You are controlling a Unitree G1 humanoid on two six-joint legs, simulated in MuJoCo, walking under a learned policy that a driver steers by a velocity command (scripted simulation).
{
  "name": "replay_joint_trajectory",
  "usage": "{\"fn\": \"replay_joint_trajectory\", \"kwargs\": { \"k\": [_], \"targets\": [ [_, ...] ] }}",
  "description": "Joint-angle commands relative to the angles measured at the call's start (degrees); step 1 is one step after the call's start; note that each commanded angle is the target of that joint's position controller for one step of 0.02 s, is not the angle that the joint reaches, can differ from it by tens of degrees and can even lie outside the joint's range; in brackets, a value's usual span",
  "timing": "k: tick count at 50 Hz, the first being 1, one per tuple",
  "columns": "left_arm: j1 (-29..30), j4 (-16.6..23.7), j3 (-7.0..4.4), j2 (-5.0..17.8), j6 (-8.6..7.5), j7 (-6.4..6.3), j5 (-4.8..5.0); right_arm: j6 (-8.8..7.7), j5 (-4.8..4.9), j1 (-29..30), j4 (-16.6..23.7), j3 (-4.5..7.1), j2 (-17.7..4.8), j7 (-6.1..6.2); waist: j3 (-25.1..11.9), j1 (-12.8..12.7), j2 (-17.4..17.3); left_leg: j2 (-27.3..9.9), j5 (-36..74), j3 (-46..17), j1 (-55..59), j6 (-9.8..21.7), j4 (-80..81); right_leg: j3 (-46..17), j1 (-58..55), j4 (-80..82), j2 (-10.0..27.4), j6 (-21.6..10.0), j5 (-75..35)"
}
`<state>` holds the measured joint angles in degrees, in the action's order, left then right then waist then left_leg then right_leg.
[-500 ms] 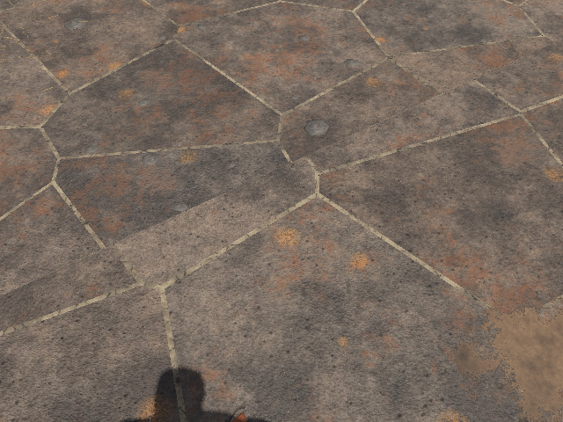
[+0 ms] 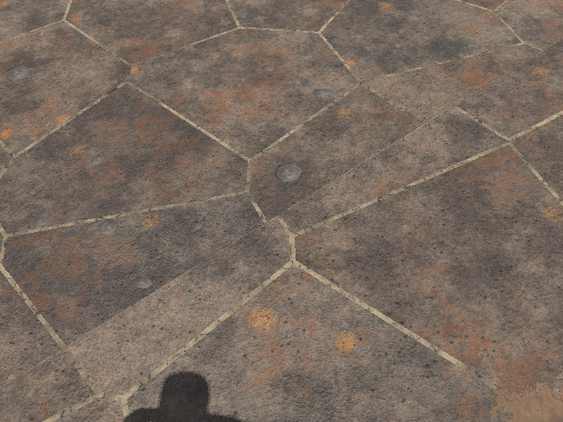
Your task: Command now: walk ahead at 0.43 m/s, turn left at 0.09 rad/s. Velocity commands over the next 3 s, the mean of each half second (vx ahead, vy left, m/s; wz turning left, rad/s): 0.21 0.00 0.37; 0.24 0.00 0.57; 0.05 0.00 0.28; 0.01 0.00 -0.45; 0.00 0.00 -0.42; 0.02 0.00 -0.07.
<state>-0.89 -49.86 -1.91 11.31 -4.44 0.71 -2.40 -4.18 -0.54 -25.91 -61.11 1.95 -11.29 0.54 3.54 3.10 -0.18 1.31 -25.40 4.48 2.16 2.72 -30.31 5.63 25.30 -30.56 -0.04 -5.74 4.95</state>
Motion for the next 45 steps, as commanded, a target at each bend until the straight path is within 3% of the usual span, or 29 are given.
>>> {"fn": "replay_joint_trajectory", "kwargs": {
  "k": [1,2,3,5,7,9,15,21,23,24,25,26,27,28,29,30,31,32,36,39,45],
  "targets": [
    [-24.7,-4.1,-4.53,14.7,0.28,-0.82,0.66,-0.4,1.25,-5.1,3.3,1.26,-6.0,0.22,-20.2,-8.9,7.9,2.6,-4.6,-5.6,-32.4,1.5,-44.6,-40.4,-40.5,12.6,25.6,-13.2,-8.2],
    [-17.8,-3.0,-3.6,11.8,0.35,-0.73,1.77,-0.05,0.7,-1.4,4.1,1.75,-6.5,0.48,-11.7,-5.7,3.9,-0.9,-1.1,-8.2,-33.4,1.7,-45.2,-29.2,-31.7,12.1,23.4,-11.5,-14.2],
    [-13.8,-2.4,-2.39,7.4,-0.15,-0.6,1.79,-0.06,0.35,0.5,4.2,1.43,-4.9,0.53,-6.4,-4.3,1.8,-2.9,1.7,-7.8,-32.4,1.4,-42.3,-21.4,-24.3,13.5,21.1,-9.5,-22.1],
    [-11.3,-2.9,-1.31,3.9,-0.66,-1.17,1.96,1.49,-0.9,0.7,4.0,1.78,-3.9,0.29,-2.7,-1.4,3.5,-4.9,4.0,-7.0,-28.3,0.5,-36.6,-10.6,-16.0,15.6,16.0,-5.0,-27.5],
    [-13.2,-3.2,-1.32,4.9,-1.25,-1.51,1.59,2.99,-1.12,0.1,4.2,2.24,-3.3,-0.16,-4.2,-0.4,4.5,-3.6,6.5,-5.8,-26.2,-0.2,-36.6,-6.2,-14.4,15.1,15.4,-4.5,-35.8],
    [-13.5,-2.9,-1.72,6.7,-1.37,-1.84,1.68,4.0,-0.93,1.4,5.1,2.44,-3.0,-0.32,-4.8,0.4,4.6,-3.5,9.2,-5.0,-28.1,-0.9,-35.1,-2.9,-14.3,15.3,15.2,-5.1,-36.3],
    [-14.7,-2.8,-1.68,7.1,0.11,-3.15,1.74,4.84,-1.21,11.6,10.2,1.53,-1.8,-1.26,-3.9,-1.8,6.4,-4.3,18.5,-1.0,-28.6,-1.2,-17.5,4.2,-16.1,13.7,14.1,-4.7,-32.0],
    [-16.4,-2.8,-3.1,9.5,2.58,-3.3,1.19,5.19,-1.47,14.4,13.5,2.05,-3.7,-1.58,-3.6,-3.6,6.5,-2.9,8.5,1.0,-26.5,1.5,-9.1,3.4,-20.9,5.8,18.5,-4.5,-26.5],
    [-16.8,-2.2,-3.59,10.5,3.29,-3.01,0.78,4.88,-1.15,13.3,14.1,2.41,-3.9,-1.47,-5.0,-3.1,5.2,-1.8,5.6,1.5,-21.9,3.4,-4.3,3.0,-19.5,1.3,19.9,-2.5,-13.9],
    [-16.8,-1.6,-3.65,10.4,3.52,-2.73,0.61,4.35,-1.35,9.5,13.4,3.1,-5.2,-1.39,-6.7,-1.1,1.4,-1.3,6.4,-0.5,-14.8,5.3,0.4,3.9,-15.3,-5.5,18.2,-0.5,-3.5],
    [-15.9,1.0,-2.8,7.3,3.6,-2.16,0.38,3.57,-2.07,3.3,12.1,5.1,-11.9,-0.86,-9.1,1.1,-12.9,-11.5,5.8,-18.0,-6.3,9.8,8.3,8.4,-5.3,-24.0,11.9,2.7,9.1],
    [-11.7,5.8,-2.26,5.5,3.43,-1.08,0.37,3.91,-0.36,1.5,12.4,6.47,-17.4,-0.69,-8.7,1.9,-21.9,-23.0,-2.2,-46.4,0.2,20.1,19.2,3.4,15.2,-36.0,-2.0,5.2,36.4],
    [-8.2,5.1,-2.63,8.0,3.64,-0.94,-0.5,4.52,-0.21,2.4,12.4,5.74,-14.1,-0.74,-4.4,2.3,-7.8,-22.4,-9.3,-41.8,-3.4,19.4,19.8,-5.5,18.4,-38.7,2.4,5.3,31.5],
    [-7.2,5.4,-2.89,8.3,3.08,-0.49,0.72,4.84,-0.32,5.5,13.0,4.86,-11.4,-0.45,-1.2,0.8,-5.2,-19.9,-13.1,-36.9,-8.5,17.5,20.4,-6.1,17.9,-37.4,3.7,5.2,24.5],
    [-7.3,5.1,-3.0,8.4,2.3,-0.4,1.39,4.98,-0.08,8.5,13.7,4.29,-10.0,-0.24,0.7,-1.4,-2.6,-16.7,-9.9,-32.2,-11.9,14.6,22.1,-6.5,15.6,-33.3,5.0,5.6,18.7],
    [-8.0,4.5,-3.08,8.4,2.07,-0.37,0.56,4.62,0.35,10.7,14.5,4.11,-9.4,0.03,0.6,-2.5,-3.4,-13.8,-4.5,-28.2,-13.0,12.8,22.4,-6.6,13.0,-30.1,5.5,6.2,15.0],
    [-9.8,3.5,-2.91,7.8,2.32,-0.18,-0.1,4.0,0.1,11.6,14.9,3.9,-8.8,-0.01,-1.1,-3.1,-3.8,-11.4,1.8,-24.6,-12.9,12.0,21.8,-6.3,10.3,-29.2,5.4,6.7,12.1],
    [-10.2,3.3,-2.89,7.4,2.65,-0.05,-0.18,3.3,0.07,10.8,14.8,3.94,-8.9,-0.26,-2.6,-3.2,-2.9,-10.3,6.4,-22.9,-11.9,12.0,21.0,-6.1,9.5,-28.5,4.9,7.1,10.5],
    [-6.3,5.1,-2.63,6.7,3.55,-0.33,0.4,2.15,-0.06,6.5,14.2,4.53,-11.0,-0.65,-2.0,-1.7,-2.5,-9.5,11.9,-22.5,-9.3,12.6,20.5,-6.1,12.0,-21.2,4.4,9.3,8.0],
    [-4.1,6.6,-2.25,6.2,3.64,-0.97,0.82,2.41,-0.24,4.4,14.1,4.78,-12.1,-0.42,-2.0,-0.9,-3.9,-9.1,28.1,-21.1,-8.6,12.4,16.5,-6.1,10.6,-16.2,3.0,10.2,8.3],
    [-3.7,9.1,-1.8,7.5,3.12,-1.96,1.9,3.69,-0.7,5.7,16.4,5.22,-13.4,-0.15,-5.3,-0.9,-6.4,-8.8,45.9,-23.5,-8.9,10.5,6.6,-6.6,2.3,-10.0,-0.4,8.0,11.1]
  ]
}}
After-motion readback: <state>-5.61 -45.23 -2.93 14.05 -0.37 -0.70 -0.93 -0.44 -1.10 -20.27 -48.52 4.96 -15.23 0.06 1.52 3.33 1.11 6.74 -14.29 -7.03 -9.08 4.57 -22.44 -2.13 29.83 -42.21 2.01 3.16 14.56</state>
